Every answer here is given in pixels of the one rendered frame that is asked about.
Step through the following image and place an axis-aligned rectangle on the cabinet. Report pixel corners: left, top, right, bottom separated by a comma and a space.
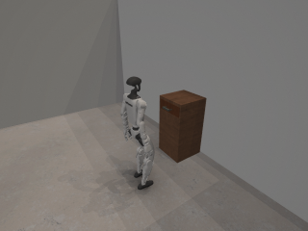
159, 90, 207, 163

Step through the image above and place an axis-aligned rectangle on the left robot upper arm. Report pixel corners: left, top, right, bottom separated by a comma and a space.
120, 93, 130, 116

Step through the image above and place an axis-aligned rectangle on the robot foot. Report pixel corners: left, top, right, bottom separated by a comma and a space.
134, 170, 142, 178
138, 180, 154, 190

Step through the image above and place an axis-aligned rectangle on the drawer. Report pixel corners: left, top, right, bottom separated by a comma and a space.
161, 98, 180, 118

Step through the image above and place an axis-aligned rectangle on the robot left hand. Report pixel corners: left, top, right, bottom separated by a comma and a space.
123, 129, 132, 141

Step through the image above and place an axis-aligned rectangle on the left robot forearm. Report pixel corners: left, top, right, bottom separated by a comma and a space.
120, 114, 129, 130

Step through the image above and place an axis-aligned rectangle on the handle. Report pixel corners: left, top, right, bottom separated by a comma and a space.
162, 106, 172, 112

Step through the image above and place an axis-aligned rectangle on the right robot forearm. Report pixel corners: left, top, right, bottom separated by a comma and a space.
138, 121, 149, 145

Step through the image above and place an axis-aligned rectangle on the robot right foot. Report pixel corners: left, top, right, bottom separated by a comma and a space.
138, 180, 154, 190

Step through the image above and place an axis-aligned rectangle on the robot right hand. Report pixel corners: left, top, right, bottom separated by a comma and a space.
143, 144, 153, 159

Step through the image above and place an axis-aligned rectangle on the robot left foot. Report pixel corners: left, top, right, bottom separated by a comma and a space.
134, 170, 142, 178

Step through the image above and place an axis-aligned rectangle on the right robot upper arm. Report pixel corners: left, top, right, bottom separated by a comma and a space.
136, 99, 147, 127

